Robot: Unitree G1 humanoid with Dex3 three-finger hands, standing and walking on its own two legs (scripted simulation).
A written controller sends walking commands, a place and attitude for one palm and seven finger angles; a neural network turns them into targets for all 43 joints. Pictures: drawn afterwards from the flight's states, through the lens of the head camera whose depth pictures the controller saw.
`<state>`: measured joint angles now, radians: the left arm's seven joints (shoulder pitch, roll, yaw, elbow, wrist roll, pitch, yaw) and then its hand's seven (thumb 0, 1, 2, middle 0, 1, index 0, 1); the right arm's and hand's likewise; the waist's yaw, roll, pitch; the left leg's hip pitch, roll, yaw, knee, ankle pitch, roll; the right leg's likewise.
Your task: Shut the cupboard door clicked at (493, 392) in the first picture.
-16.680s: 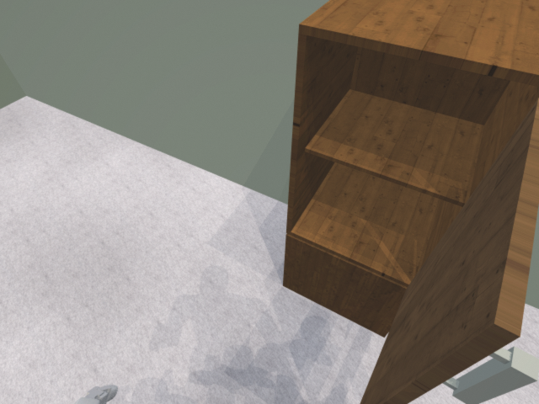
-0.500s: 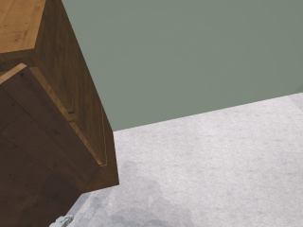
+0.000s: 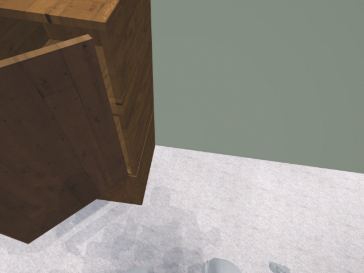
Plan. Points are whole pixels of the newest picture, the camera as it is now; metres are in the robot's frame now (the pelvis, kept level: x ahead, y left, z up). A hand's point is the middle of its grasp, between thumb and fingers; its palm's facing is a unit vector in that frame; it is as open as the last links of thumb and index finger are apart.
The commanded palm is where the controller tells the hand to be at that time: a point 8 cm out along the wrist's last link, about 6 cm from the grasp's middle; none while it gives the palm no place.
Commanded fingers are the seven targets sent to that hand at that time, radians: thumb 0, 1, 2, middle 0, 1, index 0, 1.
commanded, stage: shuffle to correct the standing spot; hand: left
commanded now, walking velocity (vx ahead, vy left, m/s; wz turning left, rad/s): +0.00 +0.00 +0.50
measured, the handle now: out of the picture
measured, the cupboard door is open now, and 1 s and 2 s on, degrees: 47 47 47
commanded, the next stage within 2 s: come to a stop and stand still in 1.86 s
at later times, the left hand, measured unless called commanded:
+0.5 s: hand out of the picture -0.05 +0.09 -0.13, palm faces +0.26 -0.92 -0.28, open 7.4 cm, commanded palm none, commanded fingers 0.00 0.90 0.90 -0.20 -0.30 -0.20 -0.30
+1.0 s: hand out of the picture -0.21 +0.18 -0.18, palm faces +0.55 -0.80 -0.26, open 7.4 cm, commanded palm none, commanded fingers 0.00 0.90 0.90 -0.20 -0.30 -0.20 -0.30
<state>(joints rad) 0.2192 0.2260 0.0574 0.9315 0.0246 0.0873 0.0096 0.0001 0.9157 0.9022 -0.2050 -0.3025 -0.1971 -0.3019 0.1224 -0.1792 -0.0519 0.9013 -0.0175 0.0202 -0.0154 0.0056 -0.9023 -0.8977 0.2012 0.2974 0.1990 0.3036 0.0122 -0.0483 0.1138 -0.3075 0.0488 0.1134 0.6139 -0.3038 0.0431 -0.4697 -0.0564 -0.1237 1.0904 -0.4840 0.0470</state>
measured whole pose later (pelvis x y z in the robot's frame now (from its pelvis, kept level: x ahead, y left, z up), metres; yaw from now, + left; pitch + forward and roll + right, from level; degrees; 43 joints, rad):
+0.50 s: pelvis -0.05 -0.11 +0.01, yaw +14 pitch -1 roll +4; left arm 0.27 0.16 0.03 0.91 0.02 0.00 0.01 0.00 0.91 0.90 -0.21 -0.30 -0.20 -0.30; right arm 0.19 -0.27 -0.10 0.95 -0.02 0.09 0.04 0.01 -0.91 -0.90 0.20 0.30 0.20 0.30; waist -0.01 0.03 0.06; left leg -0.55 0.01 -0.01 1.22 -0.30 -0.07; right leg -0.16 -0.12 -0.15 0.49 -0.30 0.00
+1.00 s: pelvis -0.07 +0.00 +0.00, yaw +29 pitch +1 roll +0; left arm 0.32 0.28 0.10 1.05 0.03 0.06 0.00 0.00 0.91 0.90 -0.20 -0.30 -0.20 -0.30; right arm 0.07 -0.21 -0.04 0.89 -0.02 0.00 0.02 0.01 -0.90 -0.90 0.20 0.30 0.20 0.30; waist 0.06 -0.06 0.08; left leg -0.34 0.01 0.11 0.62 -0.31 0.05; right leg -0.42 -0.20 -0.10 1.13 -0.51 0.06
